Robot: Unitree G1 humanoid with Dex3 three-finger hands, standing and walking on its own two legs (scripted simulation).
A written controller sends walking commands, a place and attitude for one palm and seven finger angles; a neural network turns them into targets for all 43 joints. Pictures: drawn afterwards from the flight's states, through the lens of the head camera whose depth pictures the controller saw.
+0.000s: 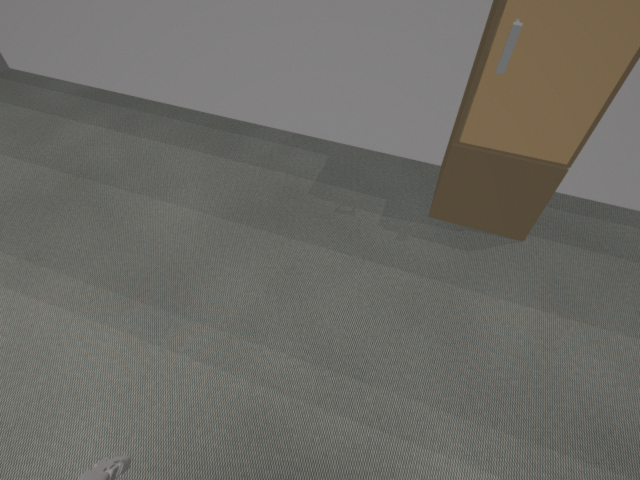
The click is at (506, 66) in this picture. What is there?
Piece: cupboard door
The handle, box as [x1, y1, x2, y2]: [496, 18, 522, 74]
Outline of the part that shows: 519,19 516,18 512,24 496,68 497,73 503,74 521,28 522,23 519,22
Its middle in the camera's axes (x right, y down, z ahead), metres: +0.55 -0.56 +1.13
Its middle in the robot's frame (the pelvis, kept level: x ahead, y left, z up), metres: +1.25 -0.49 +0.02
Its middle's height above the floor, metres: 0.78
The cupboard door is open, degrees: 0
